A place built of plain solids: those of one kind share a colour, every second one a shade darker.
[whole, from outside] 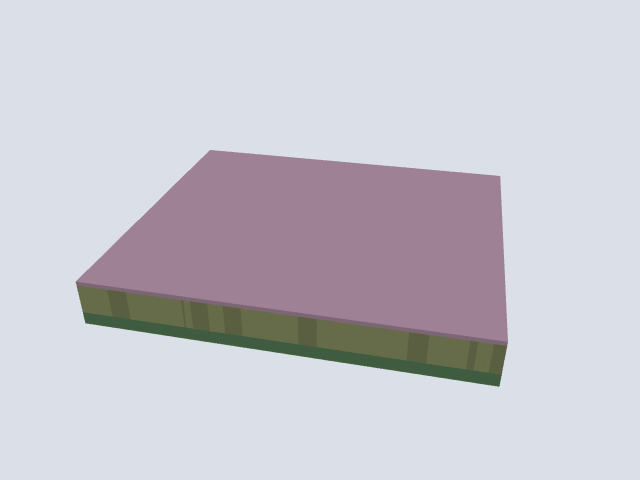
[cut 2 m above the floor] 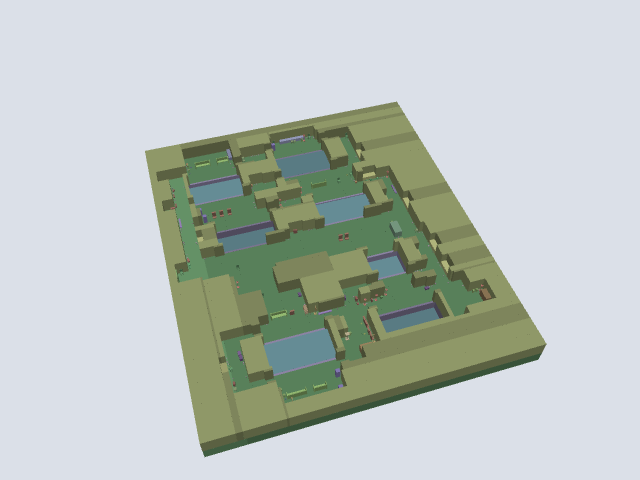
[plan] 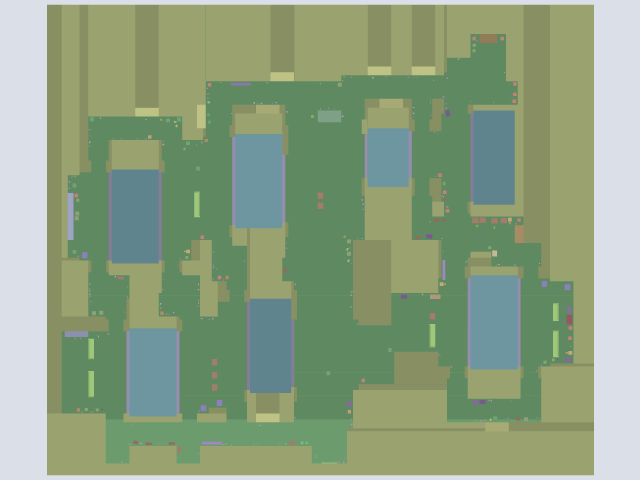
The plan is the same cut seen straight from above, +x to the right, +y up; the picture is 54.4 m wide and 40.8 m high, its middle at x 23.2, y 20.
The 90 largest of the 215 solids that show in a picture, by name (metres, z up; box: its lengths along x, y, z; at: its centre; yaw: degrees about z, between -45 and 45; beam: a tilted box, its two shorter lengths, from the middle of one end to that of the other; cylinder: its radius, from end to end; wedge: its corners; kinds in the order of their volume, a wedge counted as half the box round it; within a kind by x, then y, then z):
{
 "wall_rock_1": {"box": [1.25, 34.75, 3.7], "at": [0.63, 22.62, 1.85]},
 "wall_rock_2": {"box": [0.5, 21.5, 3.7], "at": [1.5, 29.25, 1.85]},
 "wall_rock_3": {"box": [1.0, 14.5, 3.7], "at": [2.25, 32.75, 1.85]},
 "wall_rock_4": {"box": [2.25, 4.75, 3.7], "at": [2.38, 15.88, 1.85]},
 "wall_rock_5": {"box": [5.0, 4.25, 3.7], "at": [2.5, 3.12, 1.85]},
 "wall_rock_6": {"box": [0.75, 13.25, 3.7], "at": [3.12, 33.37, 1.85]},
 "wall_rock_7": {"box": [4.0, 9.5, 3.7], "at": [5.5, 35.25, 1.85]},
 "wall_rock_8": {"box": [4.0, 2.5, 3.7], "at": [7.5, 27.25, 1.85]},
 "wall_rock_9": {"box": [2.5, 4.5, 3.7], "at": [8.25, 15.75, 1.85]},
 "wall_rock_10": {"box": [2.0, 8.75, 3.7], "at": [8.5, 35.62, 1.85]},
 "wall_rock_11": {"box": [4.0, 1.5, 3.7], "at": [9.0, 1.75, 1.85]},
 "wall_rock_12": {"box": [2.0, 9.5, 3.7], "at": [10.5, 35.25, 1.85]},
 "wall_rock_13": {"box": [1.25, 10.5, 3.7], "at": [12.12, 34.75, 1.85]},
 "wall_rock_14": {"box": [0.75, 8.5, 3.7], "at": [13.12, 35.75, 1.85]},
 "wall_rock_15": {"box": [1.5, 3.0, 3.7], "at": [13.75, 15.0, 1.85]},
 "wall_rock_16": {"box": [5.5, 6.5, 3.7], "at": [16.25, 36.75, 1.85]},
 "wall_rock_17": {"box": [9.5, 1.5, 3.7], "at": [17.75, 1.75, 1.85]},
 "wall_rock_18": {"box": [4.0, 1.75, 3.7], "at": [18.0, 29.88, 1.85]},
 "wall_rock_19": {"box": [2.75, 4.5, 3.7], "at": [18.62, 18.75, 1.85]},
 "wall_rock_20": {"box": [3.5, 1.5, 3.7], "at": [19.0, 15.75, 1.85]},
 "wall_rock_21": {"box": [2.0, 5.75, 3.7], "at": [20.0, 37.12, 1.85]},
 "wall_rock_22": {"box": [4.0, 6.5, 3.7], "at": [23.0, 36.75, 1.85]},
 "wall_rock_23": {"box": [46.5, 1.0, 3.7], "at": [23.25, 0.5, 1.85]},
 "wall_rock_24": {"box": [2.25, 6.0, 3.7], "at": [26.12, 37.0, 1.85]},
 "wall_rock_25": {"box": [2.75, 7.25, 3.7], "at": [27.88, 16.38, 1.85]},
 "wall_rock_26": {"box": [2.0, 5.25, 3.7], "at": [28.25, 37.38, 1.85]},
 "wall_rock_27": {"box": [4.0, 4.5, 3.7], "at": [29.0, 22.25, 1.85]},
 "wall_rock_28": {"box": [3.5, 1.75, 3.7], "at": [29.0, 30.38, 1.85]},
 "wall_rock_29": {"box": [8.0, 2.75, 3.7], "at": [30.0, 5.88, 1.85]},
 "wall_rock_30": {"box": [1.75, 6.0, 3.7], "at": [30.12, 37.0, 1.85]},
 "wall_rock_31": {"box": [4.0, 4.5, 3.7], "at": [31.25, 17.75, 1.85]},
 "wall_rock_32": {"box": [3.75, 1.25, 3.7], "at": [31.38, 9.87, 1.85]},
 "wall_rock_33": {"box": [11.25, 0.5, 3.7], "at": [31.62, 4.25, 1.85]},
 "wall_rock_34": {"box": [4.5, 1.5, 3.7], "at": [31.75, 8.5, 1.85]},
 "wall_rock_35": {"box": [2.0, 5.25, 3.7], "at": [32.0, 37.38, 1.85]},
 "wall_rock_36": {"box": [0.75, 6.0, 3.7], "at": [33.38, 37.0, 1.85]},
 "wall_rock_37": {"box": [2.0, 4.5, 3.7], "at": [35.0, 37.75, 1.85]},
 "wall_rock_38": {"box": [21.0, 2.75, 3.7], "at": [36.0, 2.38, 1.85]},
 "wall_rock_39": {"box": [3.0, 2.5, 3.7], "at": [37.5, 38.75, 1.85]},
 "wall_rock_40": {"box": [4.5, 2.5, 3.7], "at": [38.0, 7.75, 1.85]},
 "wall_rock_41": {"box": [4.5, 1.0, 3.7], "at": [38.25, 22.5, 1.85]},
 "wall_rock_42": {"box": [1.0, 6.5, 3.7], "at": [39.5, 36.75, 1.85]},
 "wall_rock_43": {"box": [0.75, 8.5, 3.7], "at": [40.13, 27.25, 1.85]},
 "wall_rock_44": {"box": [0.5, 8.5, 3.7], "at": [40.25, 35.75, 1.85]},
 "wall_rock_45": {"box": [1.5, 20.25, 3.7], "at": [41.25, 29.88, 1.85]},
 "wall_rock_46": {"box": [0.75, 22.25, 3.7], "at": [42.38, 28.87, 1.85]},
 "wall_rock_47": {"box": [7.25, 0.75, 3.7], "at": [42.88, 4.12, 1.85]},
 "wall_rock_48": {"box": [2.0, 23.5, 3.7], "at": [43.75, 28.25, 1.85]},
 "wall_rock_49": {"box": [4.5, 4.75, 3.7], "at": [44.25, 6.88, 1.85]},
 "wall_rock_50": {"box": [1.75, 30.5, 3.7], "at": [45.62, 24.75, 1.85]},
 "floor_strip_1": {"box": [5.25, 3.0, 1.5], "at": [2.62, 19.25, -0.75]},
 "floor_strip_2": {"box": [5.25, 2.0, 1.5], "at": [2.62, 21.75, -0.75]},
 "floor_strip_3": {"box": [5.25, 2.0, 1.5], "at": [2.62, 25.25, -0.75]},
 "floor_strip_4": {"box": [6.75, 2.0, 1.5], "at": [3.38, 5.75, -0.75]},
 "floor_strip_5": {"box": [6.75, 2.0, 1.5], "at": [3.38, 7.75, -0.75]},
 "floor_strip_6": {"box": [6.75, 4.0, 1.5], "at": [3.38, 10.75, -0.75]},
 "floor_strip_7": {"box": [15.75, 3.0, 1.5], "at": [7.88, 27.75, -0.75]},
 "floor_strip_8": {"box": [17.0, 2.5, 1.5], "at": [8.5, 14.0, -0.75]},
 "floor_strip_9": {"box": [6.0, 2.0, 1.5], "at": [12.75, 21.75, -0.75]},
 "floor_strip_10": {"box": [6.0, 2.0, 1.5], "at": [12.75, 25.25, -0.75]},
 "floor_strip_11": {"box": [27.0, 0.5, 1.5], "at": [13.5, 29.5, -0.75]},
 "floor_strip_12": {"box": [5.75, 2.0, 1.5], "at": [14.12, 7.75, -0.75]},
 "floor_strip_13": {"box": [5.75, 4.0, 1.5], "at": [14.12, 10.75, -0.75]},
 "floor_strip_14": {"box": [35.75, 2.0, 1.5], "at": [17.88, 16.25, -0.75]},
 "floor_strip_15": {"box": [36.0, 1.5, 1.5], "at": [18.0, 30.5, -0.75]},
 "floor_strip_16": {"box": [46.5, 4.75, 1.5], "at": [23.25, 2.38, -0.75]},
 "floor_strip_17": {"box": [46.5, 0.5, 1.5], "at": [23.25, 17.5, -0.75]},
 "floor_strip_18": {"box": [46.5, 8.75, 1.5], "at": [23.25, 35.62, -0.75]},
 "floor_strip_19": {"box": [6.75, 2.0, 1.5], "at": [23.62, 25.25, -0.75]},
 "floor_strip_20": {"box": [6.75, 3.0, 1.5], "at": [23.62, 27.75, -0.75]},
 "floor_strip_21": {"box": [36.75, 3.0, 1.5], "at": [28.12, 19.25, -0.75]},
 "floor_strip_22": {"box": [15.75, 1.5, 1.5], "at": [28.12, 23.5, -0.75]},
 "floor_strip_23": {"box": [14.75, 4.0, 1.5], "at": [28.38, 10.75, -0.75]},
 "floor_strip_24": {"box": [14.75, 2.5, 1.5], "at": [28.38, 14.0, -0.75]},
 "floor_strip_25": {"box": [35.25, 2.0, 1.5], "at": [28.88, 5.75, -0.75]},
 "floor_strip_26": {"box": [26.25, 2.0, 1.5], "at": [33.38, 21.75, -0.75]},
 "floor_strip_27": {"box": [5.0, 2.0, 1.5], "at": [33.5, 25.25, -0.75]},
 "floor_strip_28": {"box": [5.0, 3.0, 1.5], "at": [33.5, 27.75, -0.75]},
 "floor_strip_29": {"box": [25.5, 2.0, 1.5], "at": [33.75, 7.75, -0.75]},
 "floor_strip_30": {"box": [6.5, 2.0, 1.5], "at": [43.25, 25.25, -0.75]},
 "floor_strip_31": {"box": [6.5, 3.0, 1.5], "at": [43.25, 27.75, -0.75]},
 "floor_strip_32": {"box": [6.25, 4.0, 1.5], "at": [43.38, 10.75, -0.75]},
 "floor_strip_33": {"box": [6.25, 2.5, 1.5], "at": [43.38, 14.0, -0.75]},
 "floor_strip_34": {"box": [6.25, 2.0, 1.5], "at": [43.38, 16.25, -0.75]},
 "ceil_rock_1": {"box": [46.5, 40.0, 0.5], "at": [23.25, 20.0, 3.95]},
 "floor_base_1": {"box": [46.5, 40.0, 0.1], "at": [23.25, 20.0, -1.55]},
 "floor_old_1": {"box": [4.0, 8.0, 1.5], "at": [7.5, 22.0, -0.75]},
 "floor_old_2": {"box": [4.0, 7.5, 0.88], "at": [9.0, 8.75, -1.06]},
 "floor_old_3": {"box": [4.0, 8.0, 1.38], "at": [18.0, 25.0, -0.81]},
 "floor_old_4": {"box": [4.0, 8.0, 1.5], "at": [38.0, 13.0, -0.75]}
}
